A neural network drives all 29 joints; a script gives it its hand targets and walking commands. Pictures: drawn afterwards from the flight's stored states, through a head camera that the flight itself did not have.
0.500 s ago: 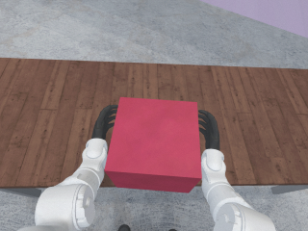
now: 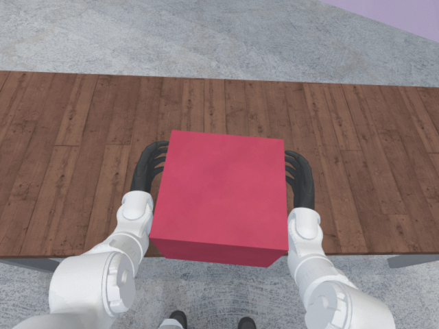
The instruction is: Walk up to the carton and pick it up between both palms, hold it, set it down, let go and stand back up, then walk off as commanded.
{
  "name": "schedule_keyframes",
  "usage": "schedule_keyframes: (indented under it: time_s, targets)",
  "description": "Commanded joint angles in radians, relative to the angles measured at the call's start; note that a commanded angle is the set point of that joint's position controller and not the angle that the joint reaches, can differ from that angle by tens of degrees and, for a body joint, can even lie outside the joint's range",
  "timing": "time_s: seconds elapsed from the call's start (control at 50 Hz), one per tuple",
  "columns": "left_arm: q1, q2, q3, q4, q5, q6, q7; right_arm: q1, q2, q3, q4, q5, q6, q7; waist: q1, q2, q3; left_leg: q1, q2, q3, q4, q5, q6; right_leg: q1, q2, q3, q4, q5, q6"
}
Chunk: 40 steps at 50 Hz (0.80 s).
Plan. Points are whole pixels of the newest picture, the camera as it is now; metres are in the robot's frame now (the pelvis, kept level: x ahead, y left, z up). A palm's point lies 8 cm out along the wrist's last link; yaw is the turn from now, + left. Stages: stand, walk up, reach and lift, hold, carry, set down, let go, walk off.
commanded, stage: set down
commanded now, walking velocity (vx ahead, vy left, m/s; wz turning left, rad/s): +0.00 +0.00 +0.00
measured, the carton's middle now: (221, 201) +0.37 +0.00 -0.07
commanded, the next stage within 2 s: none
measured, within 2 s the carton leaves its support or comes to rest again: neither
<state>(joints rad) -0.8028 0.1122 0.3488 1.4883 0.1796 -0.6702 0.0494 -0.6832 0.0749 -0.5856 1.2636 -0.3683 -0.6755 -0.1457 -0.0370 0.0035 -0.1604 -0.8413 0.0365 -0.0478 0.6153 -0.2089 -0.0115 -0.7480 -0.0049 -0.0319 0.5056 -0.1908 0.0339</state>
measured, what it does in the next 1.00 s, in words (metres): stands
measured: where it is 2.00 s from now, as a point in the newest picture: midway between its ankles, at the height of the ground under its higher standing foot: outside the picture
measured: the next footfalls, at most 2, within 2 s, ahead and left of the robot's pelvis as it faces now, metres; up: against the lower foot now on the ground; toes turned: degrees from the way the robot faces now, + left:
none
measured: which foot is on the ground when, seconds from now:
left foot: down 0.00-1.00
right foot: down 0.00-1.00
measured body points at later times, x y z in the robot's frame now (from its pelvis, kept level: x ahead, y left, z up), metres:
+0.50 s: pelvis -0.01 +0.01 -0.02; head +0.10 +0.03 +0.41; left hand +0.43 +0.17 -0.03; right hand +0.39 -0.16 -0.03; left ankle +0.03 +0.12 -0.72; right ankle +0.01 -0.15 -0.72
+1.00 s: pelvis -0.04 +0.02 -0.03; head +0.05 +0.06 +0.41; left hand +0.38 +0.21 -0.04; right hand +0.36 -0.16 -0.02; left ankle +0.03 +0.12 -0.72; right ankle +0.01 -0.15 -0.72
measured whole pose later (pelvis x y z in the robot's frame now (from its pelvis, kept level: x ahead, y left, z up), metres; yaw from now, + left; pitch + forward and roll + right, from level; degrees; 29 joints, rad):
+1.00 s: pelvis -0.04 +0.02 -0.03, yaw +0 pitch +24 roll -5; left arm -0.76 0.25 -0.01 1.30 -0.16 -0.45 0.03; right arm -0.73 -0.07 -0.15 1.29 0.18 -0.46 -0.12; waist -0.07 0.01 -0.24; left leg -1.01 0.03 -0.08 0.85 -0.25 0.01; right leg -0.90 -0.01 -0.05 0.71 -0.23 0.05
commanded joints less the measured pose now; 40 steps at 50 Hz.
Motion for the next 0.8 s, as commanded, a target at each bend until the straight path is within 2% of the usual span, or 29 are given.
schedule_keyframes:
  time_s: [0.0, 0.16, 0.22, 0.24, 0.32, 0.4, 0.46, 0.52, 0.62, 0.74, 0.78]
  targets:
    - [-0.472, -0.482, -0.154, -0.069, 0.135, -0.045, -0.130, -0.405, 0.574, 0.252, 0.059, -0.163, -0.003, 0.152, -0.010, 0.062, -0.598, 0.362, -0.029, 0.104, -0.017, 0.270, -0.044, 0.263, 0.037, -0.071, -0.002, 0.218, -0.039]
    - [-0.469, -0.423, -0.121, -0.051, 0.142, -0.038, -0.121, -0.411, 0.540, 0.228, 0.050, -0.169, 0.001, 0.157, -0.008, 0.060, -0.591, 0.325, -0.032, 0.105, 0.004, 0.215, -0.038, 0.221, 0.037, -0.073, 0.025, 0.169, -0.036]
    - [-0.466, -0.251, -0.077, -0.030, 0.125, -0.037, -0.094, -0.396, 0.350, 0.183, 0.045, -0.141, 0.003, 0.137, -0.009, 0.063, -0.628, 0.321, -0.040, 0.109, 0.024, 0.230, -0.041, 0.222, 0.042, -0.062, 0.041, 0.186, -0.037]
    - [-0.465, -0.234, -0.067, -0.042, 0.118, -0.036, -0.085, -0.394, 0.338, 0.165, 0.039, -0.131, 0.005, 0.127, -0.010, 0.059, -0.622, 0.320, -0.043, 0.106, 0.030, 0.236, -0.038, 0.218, 0.043, -0.059, 0.044, 0.183, -0.033]
    - [-0.458, -0.043, -0.070, -0.065, 0.035, -0.014, -0.046, -0.396, 0.145, 0.177, 0.028, -0.009, 0.016, 0.083, -0.005, 0.072, -0.689, 0.310, -0.046, 0.105, 0.075, 0.274, -0.045, 0.226, 0.050, -0.043, 0.077, 0.233, -0.027]
    - [-0.463, 0.192, -0.116, -0.110, -0.123, 0.022, 0.010, -0.417, -0.118, 0.263, 0.015, 0.223, 0.030, 0.014, -0.002, 0.096, -0.819, 0.291, -0.053, 0.106, 0.155, 0.349, -0.062, 0.228, 0.069, -0.027, 0.148, 0.341, -0.018]
    - [-0.453, 0.225, -0.175, -0.097, -0.206, 0.065, 0.008, -0.436, -0.172, 0.342, 0.004, 0.371, 0.051, -0.006, -0.011, 0.098, -0.819, 0.289, -0.060, 0.101, 0.187, 0.370, -0.073, 0.207, 0.074, -0.035, 0.178, 0.362, -0.013]
    - [-0.436, 0.206, -0.231, -0.101, -0.257, 0.111, -0.014, -0.445, -0.208, 0.406, 0.011, 0.462, 0.080, -0.013, -0.020, 0.095, -0.779, 0.329, -0.059, 0.094, 0.207, 0.392, -0.080, 0.149, 0.082, -0.048, 0.183, 0.340, -0.017]
    - [-0.422, 0.200, -0.270, -0.143, -0.292, 0.162, -0.036, -0.471, -0.265, 0.454, 0.014, 0.540, 0.120, 0.000, -0.024, 0.110, -0.706, 0.374, -0.054, 0.073, 0.200, 0.364, -0.089, 0.055, 0.087, -0.070, 0.164, 0.238, -0.031]
    - [-0.427, 0.210, -0.317, -0.203, -0.327, 0.180, -0.035, -0.456, -0.294, 0.448, 0.009, 0.554, 0.166, 0.023, -0.048, 0.136, -0.644, 0.349, -0.043, 0.022, 0.146, 0.189, -0.078, -0.008, 0.081, -0.081, 0.167, 0.136, -0.040]
    - [-0.420, 0.210, -0.332, -0.230, -0.331, 0.179, -0.031, -0.434, -0.301, 0.438, 0.003, 0.553, 0.172, 0.029, -0.053, 0.160, -0.650, 0.351, -0.036, 0.003, 0.126, 0.143, -0.079, -0.016, 0.080, -0.083, 0.172, 0.128, -0.039]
